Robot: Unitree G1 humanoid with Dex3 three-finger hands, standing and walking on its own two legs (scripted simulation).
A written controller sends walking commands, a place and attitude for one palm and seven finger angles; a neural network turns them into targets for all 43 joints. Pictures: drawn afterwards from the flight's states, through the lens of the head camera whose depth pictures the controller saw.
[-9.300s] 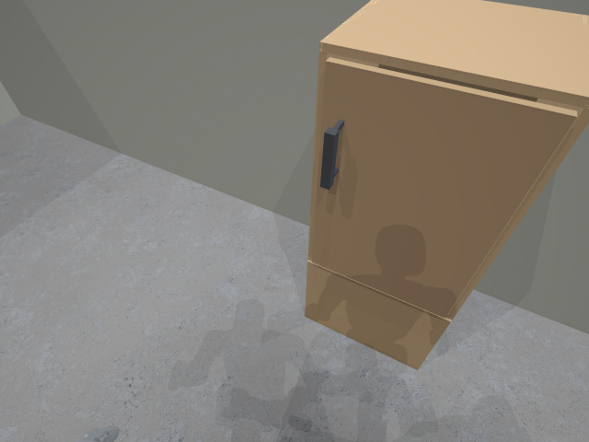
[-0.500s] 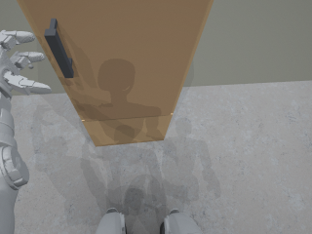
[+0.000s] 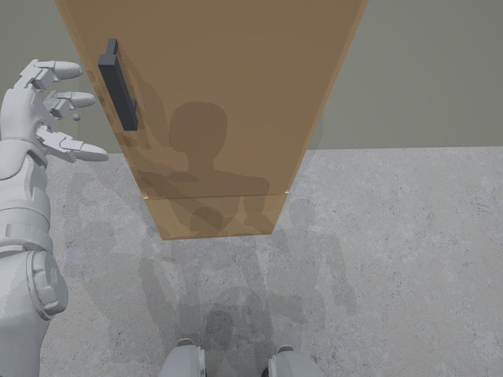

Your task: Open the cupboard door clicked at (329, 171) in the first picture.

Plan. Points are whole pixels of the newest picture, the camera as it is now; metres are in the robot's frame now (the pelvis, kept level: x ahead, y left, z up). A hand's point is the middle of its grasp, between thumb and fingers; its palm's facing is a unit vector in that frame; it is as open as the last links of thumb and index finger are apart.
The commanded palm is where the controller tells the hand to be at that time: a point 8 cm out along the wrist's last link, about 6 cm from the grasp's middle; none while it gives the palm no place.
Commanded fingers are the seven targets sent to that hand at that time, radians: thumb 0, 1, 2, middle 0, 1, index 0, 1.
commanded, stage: move the hooked fingers beside the handle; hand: left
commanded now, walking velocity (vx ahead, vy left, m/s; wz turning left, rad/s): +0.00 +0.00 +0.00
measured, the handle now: (122, 87) +0.54 +0.19 +0.10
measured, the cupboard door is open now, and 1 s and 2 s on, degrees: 0 0 0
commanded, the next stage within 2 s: slide the fingers in behind the handle in 0.24 s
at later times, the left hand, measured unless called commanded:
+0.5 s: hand (81, 120) +0.47 +0.24 +0.10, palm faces +0.03 -1.00 +0.00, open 14.0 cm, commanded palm +0.46 +0.28 +0.09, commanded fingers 0.00 -0.50 0.30 -0.30 -1.20 -0.30 -1.20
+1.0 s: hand (104, 117) +0.48 +0.21 +0.09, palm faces +0.04 -1.00 +0.01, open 14.0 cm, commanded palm +0.46 +0.25 +0.09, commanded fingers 0.00 -0.50 0.30 -0.30 -1.20 -0.30 -1.20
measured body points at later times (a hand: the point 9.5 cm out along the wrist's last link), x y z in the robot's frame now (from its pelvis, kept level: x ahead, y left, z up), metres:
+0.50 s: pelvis +0.00 -0.01 +0.00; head +0.10 +0.01 +0.44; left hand +0.47 +0.29 +0.10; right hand +0.01 -0.29 -0.11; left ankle +0.03 +0.11 -0.68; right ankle -0.01 -0.13 -0.68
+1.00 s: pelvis +0.00 -0.01 +0.00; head +0.10 +0.01 +0.44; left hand +0.48 +0.26 +0.10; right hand +0.02 -0.27 -0.11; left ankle +0.03 +0.11 -0.68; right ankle -0.01 -0.13 -0.68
